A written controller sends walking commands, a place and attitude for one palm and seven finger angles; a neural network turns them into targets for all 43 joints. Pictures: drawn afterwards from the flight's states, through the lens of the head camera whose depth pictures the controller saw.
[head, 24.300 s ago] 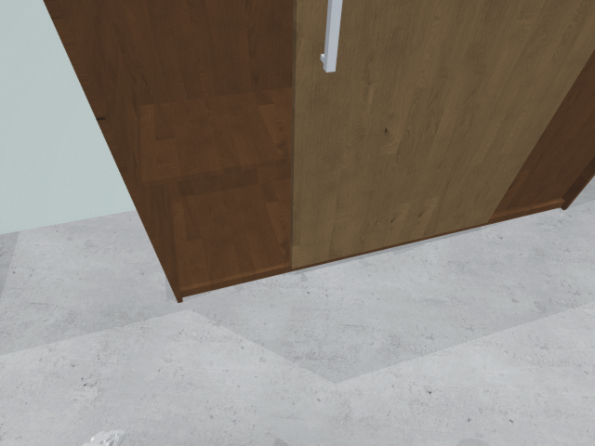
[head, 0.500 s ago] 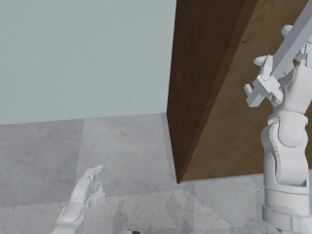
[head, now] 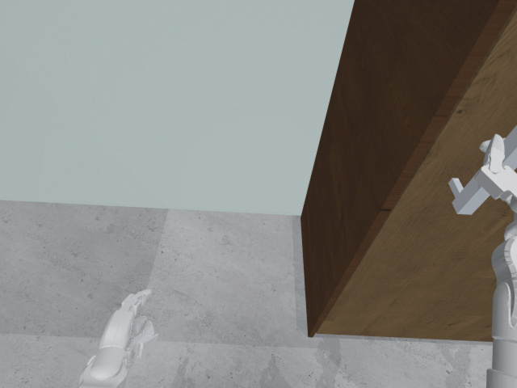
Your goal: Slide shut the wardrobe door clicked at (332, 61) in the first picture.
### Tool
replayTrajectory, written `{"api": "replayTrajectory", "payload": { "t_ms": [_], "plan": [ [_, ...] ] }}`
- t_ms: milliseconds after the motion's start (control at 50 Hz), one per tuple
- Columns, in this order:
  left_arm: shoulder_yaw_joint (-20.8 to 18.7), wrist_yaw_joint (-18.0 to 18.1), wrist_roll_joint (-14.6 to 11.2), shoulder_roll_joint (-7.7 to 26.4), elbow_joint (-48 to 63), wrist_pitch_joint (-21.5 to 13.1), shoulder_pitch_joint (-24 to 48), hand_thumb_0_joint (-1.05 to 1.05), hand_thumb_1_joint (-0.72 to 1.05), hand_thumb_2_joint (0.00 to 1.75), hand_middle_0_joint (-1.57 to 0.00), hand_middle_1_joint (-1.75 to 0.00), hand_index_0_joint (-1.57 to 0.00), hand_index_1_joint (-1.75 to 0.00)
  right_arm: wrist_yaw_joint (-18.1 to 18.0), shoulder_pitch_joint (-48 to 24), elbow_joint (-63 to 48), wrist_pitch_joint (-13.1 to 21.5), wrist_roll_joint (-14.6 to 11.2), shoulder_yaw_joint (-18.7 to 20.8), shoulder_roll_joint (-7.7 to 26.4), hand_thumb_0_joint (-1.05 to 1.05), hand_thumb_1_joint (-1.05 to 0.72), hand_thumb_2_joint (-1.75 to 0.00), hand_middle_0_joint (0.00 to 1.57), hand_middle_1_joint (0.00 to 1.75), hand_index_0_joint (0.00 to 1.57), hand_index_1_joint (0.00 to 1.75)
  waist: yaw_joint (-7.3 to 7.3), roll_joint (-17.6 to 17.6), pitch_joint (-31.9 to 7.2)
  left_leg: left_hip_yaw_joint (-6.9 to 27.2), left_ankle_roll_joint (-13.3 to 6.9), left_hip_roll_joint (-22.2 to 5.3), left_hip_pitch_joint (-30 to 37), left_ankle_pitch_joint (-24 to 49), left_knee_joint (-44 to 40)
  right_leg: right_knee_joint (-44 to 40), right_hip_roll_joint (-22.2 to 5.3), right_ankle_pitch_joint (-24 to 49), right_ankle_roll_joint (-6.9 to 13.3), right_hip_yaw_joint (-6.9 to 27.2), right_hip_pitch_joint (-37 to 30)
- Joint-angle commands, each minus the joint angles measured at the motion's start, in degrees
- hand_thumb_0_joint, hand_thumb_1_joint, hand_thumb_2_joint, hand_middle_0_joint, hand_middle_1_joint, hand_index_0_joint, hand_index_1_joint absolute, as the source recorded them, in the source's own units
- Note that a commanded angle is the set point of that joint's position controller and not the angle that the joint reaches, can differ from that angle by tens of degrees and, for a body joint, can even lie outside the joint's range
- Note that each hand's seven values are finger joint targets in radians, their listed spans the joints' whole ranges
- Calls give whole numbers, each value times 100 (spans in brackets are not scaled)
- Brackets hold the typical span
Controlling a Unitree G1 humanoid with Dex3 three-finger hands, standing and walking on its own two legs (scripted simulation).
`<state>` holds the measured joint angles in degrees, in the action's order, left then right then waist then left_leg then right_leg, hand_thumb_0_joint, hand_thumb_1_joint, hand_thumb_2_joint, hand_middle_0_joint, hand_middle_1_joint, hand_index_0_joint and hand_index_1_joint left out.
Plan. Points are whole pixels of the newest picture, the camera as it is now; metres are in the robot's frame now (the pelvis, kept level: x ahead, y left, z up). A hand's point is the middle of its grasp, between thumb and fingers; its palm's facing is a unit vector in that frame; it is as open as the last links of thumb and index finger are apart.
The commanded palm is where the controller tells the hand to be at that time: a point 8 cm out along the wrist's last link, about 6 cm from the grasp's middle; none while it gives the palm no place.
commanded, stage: stop walking and hold the door there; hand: right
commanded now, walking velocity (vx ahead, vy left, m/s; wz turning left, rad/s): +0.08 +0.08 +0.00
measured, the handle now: out of the picture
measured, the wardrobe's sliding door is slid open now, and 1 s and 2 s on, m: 0.00 0.00 0.00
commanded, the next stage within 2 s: loosen the grip on the handle in 1.16 s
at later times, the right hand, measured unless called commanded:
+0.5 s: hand (490, 167) +0.35 -0.25 +0.22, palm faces +0.41 +0.90 -0.12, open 7.2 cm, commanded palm +0.30 -0.27 +0.20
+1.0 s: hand (490, 168) +0.35 -0.25 +0.22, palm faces +0.36 +0.93 -0.10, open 7.2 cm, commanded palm +0.31 -0.27 +0.20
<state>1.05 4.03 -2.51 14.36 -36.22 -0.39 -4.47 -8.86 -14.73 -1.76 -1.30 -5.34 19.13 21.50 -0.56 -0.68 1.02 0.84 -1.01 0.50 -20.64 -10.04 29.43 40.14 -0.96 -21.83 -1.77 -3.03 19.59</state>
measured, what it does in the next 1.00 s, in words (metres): steps on the spot: right foot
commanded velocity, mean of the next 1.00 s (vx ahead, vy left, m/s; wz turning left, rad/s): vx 0.01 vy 0.02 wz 0.00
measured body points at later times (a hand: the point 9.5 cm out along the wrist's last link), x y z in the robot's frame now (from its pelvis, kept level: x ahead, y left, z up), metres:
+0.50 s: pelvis +0.00 -0.02 +0.00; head -0.05 -0.01 +0.45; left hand +0.11 +0.25 -0.10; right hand +0.32 -0.29 +0.22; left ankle +0.04 +0.10 -0.73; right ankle -0.01 -0.12 -0.73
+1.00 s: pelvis +0.02 -0.04 +0.00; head -0.02 -0.03 +0.45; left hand +0.19 +0.20 -0.08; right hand +0.32 -0.30 +0.22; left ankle +0.04 +0.10 -0.73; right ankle -0.01 -0.12 -0.73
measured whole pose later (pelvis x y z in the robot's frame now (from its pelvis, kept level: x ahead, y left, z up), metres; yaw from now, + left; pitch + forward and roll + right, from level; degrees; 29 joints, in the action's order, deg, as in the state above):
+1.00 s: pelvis +0.02 -0.04 +0.00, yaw +4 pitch +0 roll +1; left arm 1.8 5.2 -1.7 12.7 -37.4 1.1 -10.1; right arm -10.0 -7.8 -1.1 0.2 -5.0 14.0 17.0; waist -1.2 -2.1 -6.9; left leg 0.4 1.8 -1.2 -15.1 -10.7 25.7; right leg 27.5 -0.5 -17.9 2.5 -7.7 10.0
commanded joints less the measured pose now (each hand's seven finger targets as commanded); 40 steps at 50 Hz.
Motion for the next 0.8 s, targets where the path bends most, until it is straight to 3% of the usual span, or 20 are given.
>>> {"api": "replayTrajectory", "payload": {
  "t_ms": [0,20,40,60,80,120,160,180,200,240,300,380,440,520,540,600,680,780],
  "plan": [
    [-291,99,-10,720,941,-184,469,0,90,90,-20,-30,-20,-30,69,-1439,-1720,642,82,-393,748,0,-90,-90,45,140,45,140,-90,-752,-2004,197,179,-327,347,397,80,-1669,-1370,2295,606,1120,-1440],
    [-291,48,-54,757,957,-219,452,0,90,90,-20,-30,-20,-30,106,-1588,-1610,621,52,-549,607,0,-90,-90,45,140,45,140,-117,-876,-1821,67,255,-58,398,-626,116,-1975,-1589,1696,696,1287,-1077],
    [-211,50,6,610,943,-258,427,0,90,90,-20,-30,-20,-30,154,-1474,-1329,590,122,-902,252,0,-90,-90,45,140,45,140,-34,-1116,-1481,-93,205,86,190,-555,354,-2070,-1423,1938,680,1170,-1007],
    [-221,67,66,650,842,-277,340,0,90,90,-20,-30,-20,-30,127,-1653,-1326,617,170,-574,635,0,-90,-90,45,140,45,140,-16,-1405,-1384,-115,182,50,45,-708,600,-2115,-1449,2442,648,1053,-1078],
    [-219,70,105,634,835,-292,339,0,90,90,-20,-30,-20,-30,120,-1873,-1504,662,175,-563,687,0,-90,-90,45,140,45,140,-34,-1438,-1379,-104,169,-1,35,-763,629,-2020,-1432,2950,636,999,-1182],
    [-249,15,97,702,797,-328,149,0,90,90,-20,-30,-20,-30,116,-1440,-1266,659,202,-482,686,0,-90,-90,45,140,45,140,-32,-907,-1555,-126,147,-84,220,-165,-13,-1507,-1407,4083,526,668,-1684],
    [-254,-3,90,746,851,-317,193,0,90,90,-20,-30,-20,-30,125,-1402,-1308,645,220,-442,747,0,-90,-90,45,140,45,140,7,-694,-1639,-32,73,-293,850,1189,-245,-1293,-1159,3538,253,282,-1223],
    [-246,26,119,744,857,-321,255,0,90,90,-20,-30,-20,-30,113,-1319,-1221,635,216,-394,767,0,-90,-90,45,140,45,140,37,-682,-1518,20,53,-418,997,1619,-210,-1377,-1011,2977,179,172,-880],
    [-285,42,85,756,779,-323,106,0,90,90,-20,-30,-20,-30,68,-1228,-1101,625,193,-158,1005,0,-90,-90,45,140,45,140,11,-362,-1609,180,16,-485,1111,1704,-227,-1329,-934,2477,154,143,-776],
    [-275,75,95,710,731,-325,35,0,90,90,-20,-30,-20,-30,46,-1227,-1067,615,183,-220,985,0,-90,-90,45,140,45,140,8,-300,-1689,477,-74,-646,998,1478,-419,-1283,-719,1616,179,83,-783],
    [-220,120,110,701,675,-340,69,0,90,90,-20,-30,-20,-30,36,-1203,-784,601,174,-267,943,0,-90,-90,45,140,45,140,-1,-293,-1378,486,-25,-557,628,362,-692,-1613,-644,754,261,156,-707],
    [-213,176,107,737,632,-367,116,0,90,90,-20,-30,-20,-30,40,-1165,-482,635,175,-246,939,0,-90,-90,45,140,45,140,-20,-119,-1335,323,48,-465,602,230,-714,-1811,-668,713,312,174,-724],
    [-204,190,93,699,625,-386,89,0,90,90,-20,-30,-20,-30,65,-1263,-623,676,173,-409,785,0,-90,-90,45,140,45,140,-30,-196,-1512,242,61,-456,769,714,-571,-1804,-691,1204,313,149,-891],
    [-230,206,83,735,590,-368,63,0,90,90,-20,-30,-20,-30,62,-1151,-555,655,181,-305,889,0,-90,-90,45,140,45,140,-26,-139,-1547,237,60,-473,833,1070,-557,-1750,-674,1512,287,109,-951],
    [-219,204,80,701,613,-363,100,0,90,90,-20,-30,-20,-30,91,-1201,-658,670,175,-516,656,0,-90,-90,45,140,45,140,-11,-172,-1547,198,62,-468,860,1164,-519,-1770,-672,1627,272,107,-973],
    [-214,201,83,700,629,-349,148,0,90,90,-20,-30,-20,-30,102,-1161,-757,671,173,-629,547,0,-90,-90,45,140,45,140,-7,-329,-1502,146,74,-435,827,1221,-486,-1818,-702,1807,254,117,-1048],
    [-208,200,93,676,682,-284,221,0,90,90,-20,-30,-20,-30,119,-1104,-879,666,178,-851,309,0,-90,-90,45,140,45,140,7,-222,-1426,66,98,-395,783,1191,-456,-1882,-710,1882,234,138,-1042],
    [-216,194,111,667,715,-205,242,0,90,90,-20,-30,-20,-30,108,-966,-1049,668,200,-836,316,0,-90,-90,45,140,45,140,9,-242,-1531,55,92,-423,860,1435,-412,-1818,-718,2156,217,112,-1128]
  ]
}}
